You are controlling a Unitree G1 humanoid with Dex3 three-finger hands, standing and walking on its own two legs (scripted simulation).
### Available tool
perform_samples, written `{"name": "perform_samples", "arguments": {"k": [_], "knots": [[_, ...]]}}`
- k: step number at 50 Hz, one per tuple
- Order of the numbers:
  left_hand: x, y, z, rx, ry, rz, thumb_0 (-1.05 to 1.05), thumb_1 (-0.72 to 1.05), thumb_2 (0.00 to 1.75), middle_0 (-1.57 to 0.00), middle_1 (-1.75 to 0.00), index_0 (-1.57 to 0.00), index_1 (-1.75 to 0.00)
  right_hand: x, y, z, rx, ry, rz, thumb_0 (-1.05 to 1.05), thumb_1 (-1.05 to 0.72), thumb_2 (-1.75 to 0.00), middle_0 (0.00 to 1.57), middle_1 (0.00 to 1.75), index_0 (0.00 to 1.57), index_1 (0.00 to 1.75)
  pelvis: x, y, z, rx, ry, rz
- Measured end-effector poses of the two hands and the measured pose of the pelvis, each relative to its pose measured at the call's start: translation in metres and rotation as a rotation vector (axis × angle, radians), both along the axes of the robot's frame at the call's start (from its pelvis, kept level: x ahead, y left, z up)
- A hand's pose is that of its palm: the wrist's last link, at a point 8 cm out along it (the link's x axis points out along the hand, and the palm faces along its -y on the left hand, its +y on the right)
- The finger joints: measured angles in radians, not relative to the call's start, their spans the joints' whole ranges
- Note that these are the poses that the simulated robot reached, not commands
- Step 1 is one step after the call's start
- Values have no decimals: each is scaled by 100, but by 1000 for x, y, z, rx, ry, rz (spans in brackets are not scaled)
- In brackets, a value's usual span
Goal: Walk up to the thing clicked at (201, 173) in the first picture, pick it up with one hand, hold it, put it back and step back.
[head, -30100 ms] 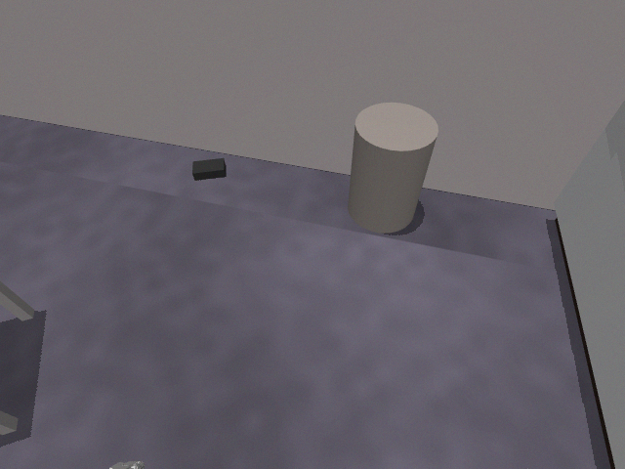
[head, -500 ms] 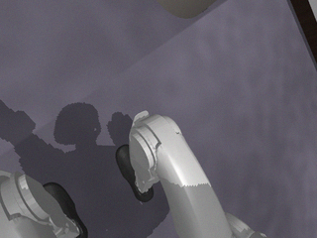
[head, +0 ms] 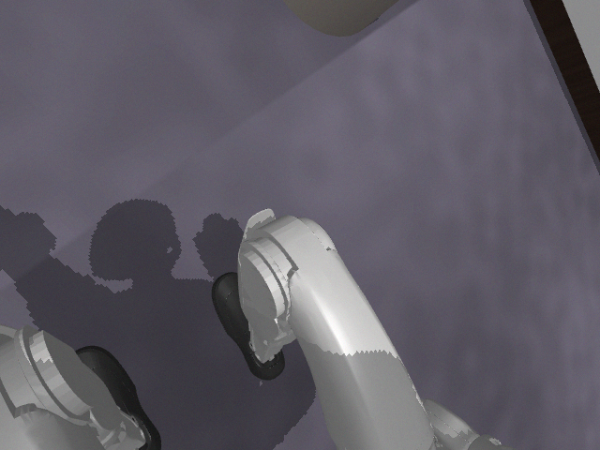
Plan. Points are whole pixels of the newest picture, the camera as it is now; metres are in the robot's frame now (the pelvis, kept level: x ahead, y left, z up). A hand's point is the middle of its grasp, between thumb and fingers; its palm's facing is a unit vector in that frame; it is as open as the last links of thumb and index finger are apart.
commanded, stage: open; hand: left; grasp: from above
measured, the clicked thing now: out of the picture +0.48 +0.35 -0.30
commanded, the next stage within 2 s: withdraw in 0.40 s
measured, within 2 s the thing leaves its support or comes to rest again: neither
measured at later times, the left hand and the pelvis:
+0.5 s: hand out of the picture +0.47 +0.34 -0.24, palm faces -0.21 -0.39 -0.90, open 13.8 cm; pelvis +0.00 +0.00 +0.00, yaw +0 degrees
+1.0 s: hand out of the picture +0.46 +0.38 -0.13, palm faces -0.34 -0.26 -0.90, open 14.0 cm; pelvis +0.00 +0.00 +0.02, yaw +3 degrees
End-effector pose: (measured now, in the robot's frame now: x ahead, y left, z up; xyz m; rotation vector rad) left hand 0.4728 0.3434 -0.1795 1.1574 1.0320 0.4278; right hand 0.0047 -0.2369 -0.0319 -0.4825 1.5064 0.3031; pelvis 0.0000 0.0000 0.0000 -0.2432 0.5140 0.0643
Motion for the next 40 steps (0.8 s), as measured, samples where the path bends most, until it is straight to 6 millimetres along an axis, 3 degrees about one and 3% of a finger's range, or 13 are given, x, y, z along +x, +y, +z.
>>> {"name": "perform_samples", "arguments": {"k": [32,36,40], "knots": [[3,-1,-4,-7,-6,11,0,-49,100,-12,-101,-12,-100,1,0,7,-6,9,-4,2,-94,-90,20,30,20,30,1,0,5,-4,13,-3],[12,4,8,-2,-48,-15,0,-48,98,-11,-100,-11,-98,3,0,7,-11,6,-19,2,-94,-90,20,30,20,30,2,0,7,2,22,-3],[22,13,36,19,-102,-73,0,-48,97,-10,-99,-11,-97,11,-2,2,-8,-16,-53,1,-93,-90,20,30,20,30,5,-1,9,5,42,-1]]}}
